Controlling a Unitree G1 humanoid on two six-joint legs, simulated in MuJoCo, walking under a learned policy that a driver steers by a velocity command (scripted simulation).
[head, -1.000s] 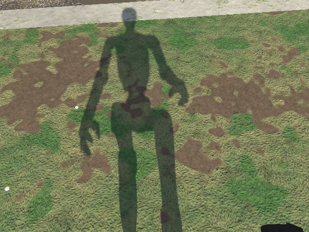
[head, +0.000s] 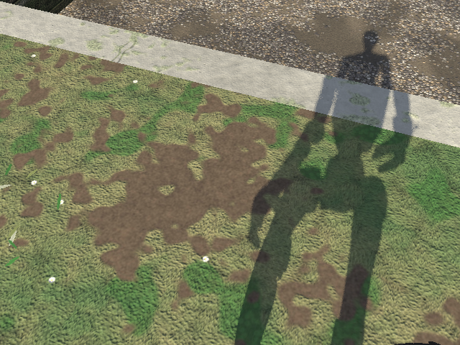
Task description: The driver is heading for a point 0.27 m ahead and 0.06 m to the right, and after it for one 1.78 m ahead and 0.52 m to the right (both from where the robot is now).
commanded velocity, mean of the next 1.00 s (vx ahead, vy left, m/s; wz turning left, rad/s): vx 0.50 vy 0.00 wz -0.41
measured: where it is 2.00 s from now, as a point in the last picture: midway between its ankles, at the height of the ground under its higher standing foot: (345, 192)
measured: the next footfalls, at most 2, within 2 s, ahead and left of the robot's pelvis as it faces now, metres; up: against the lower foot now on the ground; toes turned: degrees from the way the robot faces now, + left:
left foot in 0.08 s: +0.19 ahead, +0.11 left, +0.00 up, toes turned +2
right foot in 0.60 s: +0.44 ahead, -0.13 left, +0.00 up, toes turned -22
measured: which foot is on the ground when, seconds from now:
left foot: up 0.00-0.06, down 0.08-0.62, up 0.64-1.00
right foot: down 0.00-0.08, up 0.10-0.58, down 0.60-1.00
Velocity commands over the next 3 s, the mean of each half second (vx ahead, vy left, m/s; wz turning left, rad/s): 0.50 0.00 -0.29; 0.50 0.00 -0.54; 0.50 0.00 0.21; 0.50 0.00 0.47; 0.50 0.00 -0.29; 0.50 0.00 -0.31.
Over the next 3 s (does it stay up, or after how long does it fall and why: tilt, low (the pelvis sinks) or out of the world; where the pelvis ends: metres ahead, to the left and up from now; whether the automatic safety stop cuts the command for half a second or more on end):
stays up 1.30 -0.41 0.00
